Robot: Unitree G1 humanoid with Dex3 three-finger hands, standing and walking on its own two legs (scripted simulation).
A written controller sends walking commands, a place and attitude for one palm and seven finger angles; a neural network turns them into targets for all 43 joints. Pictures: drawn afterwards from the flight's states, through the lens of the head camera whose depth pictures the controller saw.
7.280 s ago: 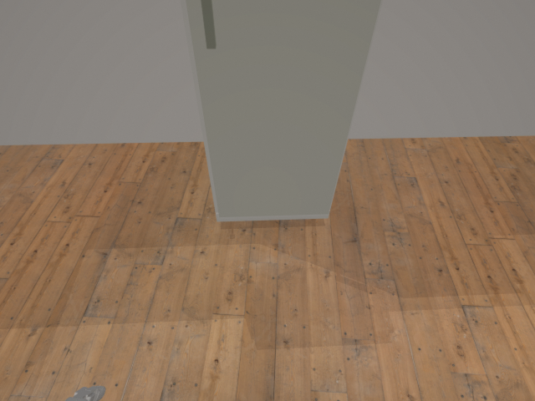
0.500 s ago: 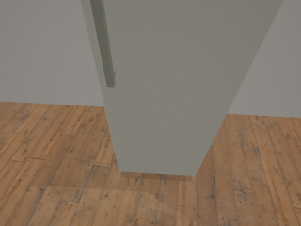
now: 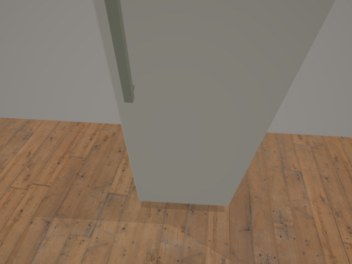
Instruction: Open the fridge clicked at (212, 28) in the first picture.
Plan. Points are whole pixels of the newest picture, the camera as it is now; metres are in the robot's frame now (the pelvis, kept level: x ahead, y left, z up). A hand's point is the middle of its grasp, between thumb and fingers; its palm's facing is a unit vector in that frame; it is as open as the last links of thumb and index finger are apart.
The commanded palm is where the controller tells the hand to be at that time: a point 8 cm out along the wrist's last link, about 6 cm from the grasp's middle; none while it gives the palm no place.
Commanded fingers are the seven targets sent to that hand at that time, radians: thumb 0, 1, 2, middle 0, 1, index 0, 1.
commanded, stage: look again from close up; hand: left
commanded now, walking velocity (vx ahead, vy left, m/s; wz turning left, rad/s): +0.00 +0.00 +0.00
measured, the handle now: (124, 52) +0.52 +0.17 +0.22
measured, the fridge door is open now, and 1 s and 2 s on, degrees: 0 0 0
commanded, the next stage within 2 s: shuffle to correct the standing spot in 0.08 s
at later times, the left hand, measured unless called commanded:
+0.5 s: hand out of the picture +0.03 +0.19 -0.19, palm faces -0.01 -0.98 -0.20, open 7.4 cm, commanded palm none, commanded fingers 0.00 0.90 0.90 -0.20 -0.30 -0.20 -0.30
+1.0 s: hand out of the picture +0.13 +0.20 -0.19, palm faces +0.05 -0.97 -0.22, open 7.3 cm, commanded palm none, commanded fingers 0.00 0.90 0.90 -0.20 -0.30 -0.20 -0.30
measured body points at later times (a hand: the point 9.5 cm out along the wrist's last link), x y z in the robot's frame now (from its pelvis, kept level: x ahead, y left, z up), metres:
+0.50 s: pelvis +0.03 +0.00 -0.01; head +0.02 +0.01 +0.44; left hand +0.03 +0.24 -0.17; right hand +0.02 -0.24 -0.16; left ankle -0.03 +0.10 -0.75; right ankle +0.02 -0.11 -0.75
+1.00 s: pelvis +0.09 +0.02 -0.02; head +0.12 +0.03 +0.43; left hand +0.12 +0.26 -0.18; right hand +0.03 -0.18 -0.18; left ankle +0.01 +0.10 -0.75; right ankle +0.14 -0.10 -0.75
